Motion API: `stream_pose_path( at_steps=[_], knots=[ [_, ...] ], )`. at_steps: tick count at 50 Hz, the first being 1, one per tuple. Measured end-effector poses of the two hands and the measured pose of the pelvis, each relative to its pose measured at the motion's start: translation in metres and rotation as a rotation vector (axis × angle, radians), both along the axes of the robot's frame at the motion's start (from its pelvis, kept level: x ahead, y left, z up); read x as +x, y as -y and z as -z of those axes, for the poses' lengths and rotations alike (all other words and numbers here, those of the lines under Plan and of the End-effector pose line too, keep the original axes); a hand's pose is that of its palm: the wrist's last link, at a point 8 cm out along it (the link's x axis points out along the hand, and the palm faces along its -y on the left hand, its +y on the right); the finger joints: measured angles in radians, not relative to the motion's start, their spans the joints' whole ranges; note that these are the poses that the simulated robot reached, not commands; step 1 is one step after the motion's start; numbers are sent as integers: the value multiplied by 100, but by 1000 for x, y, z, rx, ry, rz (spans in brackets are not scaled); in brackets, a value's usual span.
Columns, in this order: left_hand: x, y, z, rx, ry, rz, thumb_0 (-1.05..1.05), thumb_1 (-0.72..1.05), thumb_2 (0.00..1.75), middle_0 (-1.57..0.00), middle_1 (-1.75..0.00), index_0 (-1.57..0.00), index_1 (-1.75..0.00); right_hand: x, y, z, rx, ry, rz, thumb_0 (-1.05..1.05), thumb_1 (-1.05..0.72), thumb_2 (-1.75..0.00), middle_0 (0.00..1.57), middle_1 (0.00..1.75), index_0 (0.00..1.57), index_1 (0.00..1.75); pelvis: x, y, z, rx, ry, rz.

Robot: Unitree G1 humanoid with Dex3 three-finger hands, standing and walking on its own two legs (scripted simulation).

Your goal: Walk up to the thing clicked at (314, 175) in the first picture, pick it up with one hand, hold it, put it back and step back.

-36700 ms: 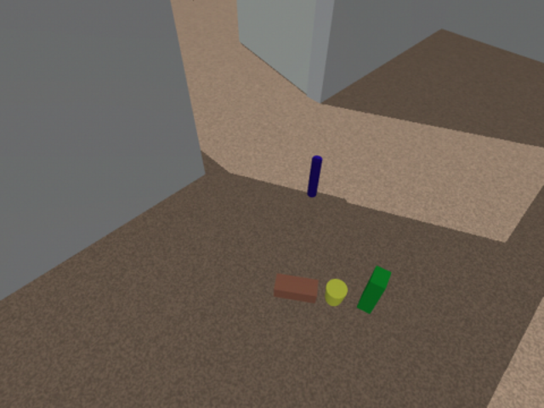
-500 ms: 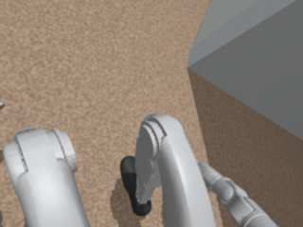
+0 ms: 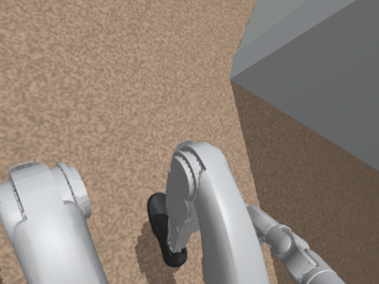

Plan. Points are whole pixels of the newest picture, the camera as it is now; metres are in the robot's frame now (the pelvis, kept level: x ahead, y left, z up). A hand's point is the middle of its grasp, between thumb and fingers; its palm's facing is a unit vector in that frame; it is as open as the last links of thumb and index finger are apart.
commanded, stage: settle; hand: left
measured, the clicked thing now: out of the picture +0.41 +0.33 -0.17
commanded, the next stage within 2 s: lift in 1.88 s
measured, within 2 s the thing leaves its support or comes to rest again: leaves its support in 0.20 s
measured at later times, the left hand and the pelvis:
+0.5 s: hand out of the picture +0.40 +0.34 -0.09, palm faces +0.39 -0.92 -0.01, open 6.0 cm; pelvis +0.00 +0.00 +0.01, yaw +2 degrees
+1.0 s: hand out of the picture +0.38 +0.34 +0.01, palm faces +0.38 -0.93 -0.03, open 6.0 cm; pelvis +0.01 -0.02 +0.05, yaw +7 degrees
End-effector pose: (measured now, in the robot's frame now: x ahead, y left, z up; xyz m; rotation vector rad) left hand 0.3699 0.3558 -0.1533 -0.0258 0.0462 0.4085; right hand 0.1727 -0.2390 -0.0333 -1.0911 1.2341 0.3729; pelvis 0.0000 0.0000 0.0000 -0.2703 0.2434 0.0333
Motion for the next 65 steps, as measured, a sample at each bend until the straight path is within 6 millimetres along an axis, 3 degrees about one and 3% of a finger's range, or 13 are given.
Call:
stream_pose_path(
  at_steps=[8,14,29,39,51,65],
  knots=[
    [0,-1,-2,2,-4,2,2,13,105,-92,-110,-95,-111,-1,1,-1,-4,8,14,0,-88,-90,21,30,20,30,-1,0,-1,1,-1,-1],
    [-4,-6,-16,17,19,6,2,12,107,-93,-109,-95,-111,-1,3,-1,6,8,41,0,-89,-90,21,30,20,30,0,1,-3,7,-18,-6],
    [-16,-26,-86,52,57,8,2,9,110,-94,-110,-96,-112,15,1,3,118,89,174,0,-89,-90,21,30,20,30,5,4,-17,33,-114,-35],
    [-27,-28,-134,63,37,13,2,8,111,-95,-109,-97,-111,25,-1,11,217,126,282,0,-88,-89,21,30,20,30,8,9,-32,69,-191,-62],
    [-26,-22,-170,57,12,24,2,8,112,-95,-109,-97,-111,29,6,13,276,133,368,0,-87,-89,21,30,20,30,13,16,-52,106,-257,-80],
    [-18,-14,-198,46,4,24,2,8,112,-95,-109,-98,-111,27,17,1,280,149,421,0,-88,-89,21,29,20,30,17,20,-71,126,-297,-89]
  ],
)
